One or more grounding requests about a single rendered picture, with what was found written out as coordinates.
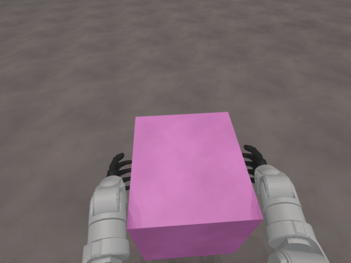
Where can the robot left forearm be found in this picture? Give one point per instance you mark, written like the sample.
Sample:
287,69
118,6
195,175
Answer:
107,241

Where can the left robot hand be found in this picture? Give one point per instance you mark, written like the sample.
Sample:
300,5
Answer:
116,165

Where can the carton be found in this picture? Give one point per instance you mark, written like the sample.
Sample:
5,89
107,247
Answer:
190,192

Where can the robot right upper arm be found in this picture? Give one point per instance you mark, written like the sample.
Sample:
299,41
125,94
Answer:
291,256

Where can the right robot hand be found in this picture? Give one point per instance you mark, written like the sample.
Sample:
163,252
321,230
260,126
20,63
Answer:
256,157

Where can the robot right forearm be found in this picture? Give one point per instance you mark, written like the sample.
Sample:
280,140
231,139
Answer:
286,225

